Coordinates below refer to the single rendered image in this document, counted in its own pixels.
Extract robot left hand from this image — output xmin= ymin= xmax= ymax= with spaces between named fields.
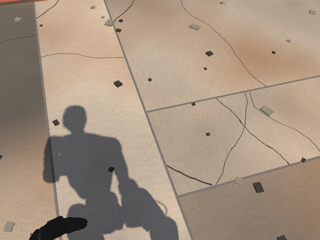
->
xmin=29 ymin=216 xmax=88 ymax=240

